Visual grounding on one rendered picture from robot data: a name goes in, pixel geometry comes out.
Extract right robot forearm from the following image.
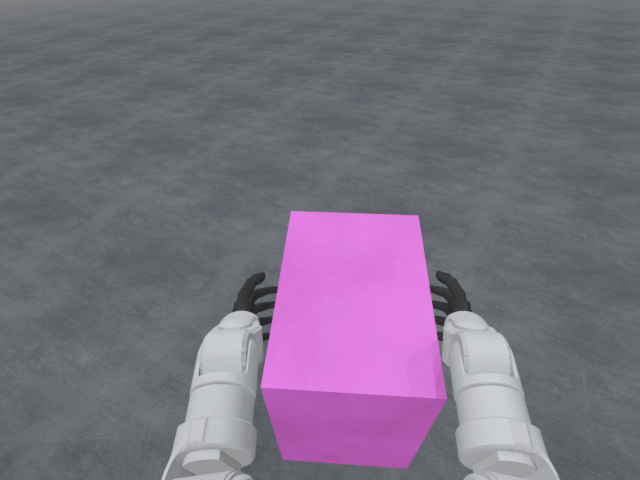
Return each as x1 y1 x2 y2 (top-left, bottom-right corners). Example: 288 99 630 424
442 311 560 480

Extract right robot hand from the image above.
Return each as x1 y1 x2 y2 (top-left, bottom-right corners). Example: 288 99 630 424
429 271 472 341

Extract left robot forearm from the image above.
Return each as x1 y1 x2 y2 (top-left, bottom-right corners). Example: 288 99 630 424
161 311 264 480

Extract left robot hand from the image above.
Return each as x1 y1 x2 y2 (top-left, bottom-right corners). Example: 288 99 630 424
232 272 278 341

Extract carton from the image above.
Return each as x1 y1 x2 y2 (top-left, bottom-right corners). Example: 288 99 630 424
261 211 447 469

